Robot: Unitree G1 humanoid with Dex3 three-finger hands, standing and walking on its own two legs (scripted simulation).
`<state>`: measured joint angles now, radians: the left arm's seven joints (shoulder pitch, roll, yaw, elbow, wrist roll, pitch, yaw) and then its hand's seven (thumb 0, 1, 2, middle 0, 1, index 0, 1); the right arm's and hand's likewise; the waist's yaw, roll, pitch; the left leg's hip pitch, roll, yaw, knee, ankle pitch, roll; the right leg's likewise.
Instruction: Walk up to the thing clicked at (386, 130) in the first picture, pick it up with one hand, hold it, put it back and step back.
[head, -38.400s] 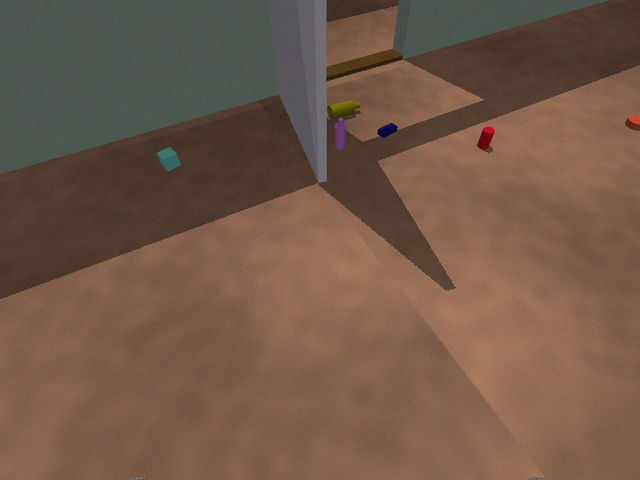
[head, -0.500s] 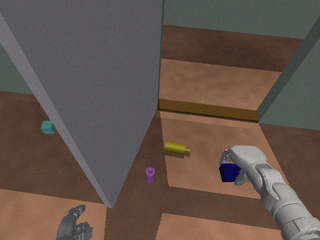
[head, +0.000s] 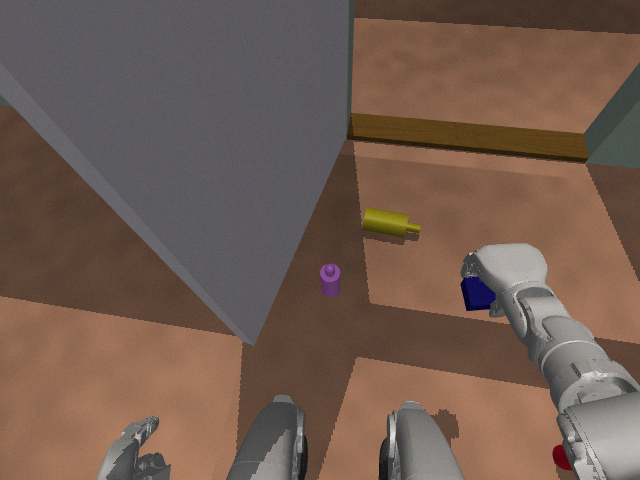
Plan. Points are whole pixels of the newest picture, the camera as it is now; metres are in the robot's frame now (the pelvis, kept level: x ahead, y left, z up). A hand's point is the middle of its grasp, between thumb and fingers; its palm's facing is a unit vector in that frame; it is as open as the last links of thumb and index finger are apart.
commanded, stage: crouch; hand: right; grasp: from above
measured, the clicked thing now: (497, 291) +0.38 -0.23 -0.14
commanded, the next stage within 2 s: lower in 1.60 s
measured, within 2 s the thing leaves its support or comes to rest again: neither
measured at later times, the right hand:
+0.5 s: hand (450, 300) +0.44 -0.21 -0.34, palm faces -0.47 -0.04 -0.88, open 7.3 cm
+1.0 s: hand (440, 300) +0.47 -0.22 -0.45, palm faces -0.47 -0.02 -0.88, open 7.3 cm
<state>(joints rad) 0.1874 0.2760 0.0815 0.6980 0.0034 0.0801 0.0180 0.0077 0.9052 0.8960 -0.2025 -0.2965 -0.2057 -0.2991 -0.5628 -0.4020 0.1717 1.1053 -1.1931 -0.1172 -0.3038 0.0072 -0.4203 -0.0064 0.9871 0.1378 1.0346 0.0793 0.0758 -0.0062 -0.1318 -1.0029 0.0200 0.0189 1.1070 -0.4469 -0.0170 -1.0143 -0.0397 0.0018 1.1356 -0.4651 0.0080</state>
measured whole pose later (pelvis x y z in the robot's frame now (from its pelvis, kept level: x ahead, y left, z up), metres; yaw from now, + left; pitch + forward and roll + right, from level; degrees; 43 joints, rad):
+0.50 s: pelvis -0.05 -0.01 -0.20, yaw +2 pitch +37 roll +5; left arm 0.23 0.22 0.01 0.73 0.06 -0.01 -0.01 0.01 0.90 0.89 -0.21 -0.30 -0.21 -0.30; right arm -0.94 -0.55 0.03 1.36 -1.22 -0.11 -0.29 0.00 -0.41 -0.06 0.97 0.14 1.02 0.09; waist 0.23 -0.05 -0.18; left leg -1.88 0.03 0.02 1.84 -0.60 -0.03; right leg -1.92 -0.03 0.04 1.89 -0.63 -0.02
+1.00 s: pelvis -0.04 -0.01 -0.29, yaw +4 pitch +39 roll +7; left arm 0.17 0.27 -0.02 0.69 0.11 -0.03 -0.11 0.00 0.91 0.90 -0.20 -0.30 -0.21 -0.30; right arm -1.08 -0.70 -0.03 1.42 -1.27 -0.16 -0.29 0.01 -0.42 -0.01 0.99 0.10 1.04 0.04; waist 0.27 -0.01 -0.08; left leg -2.14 0.02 0.05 2.13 -0.67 -0.03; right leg -2.19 -0.03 0.09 2.21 -0.70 0.00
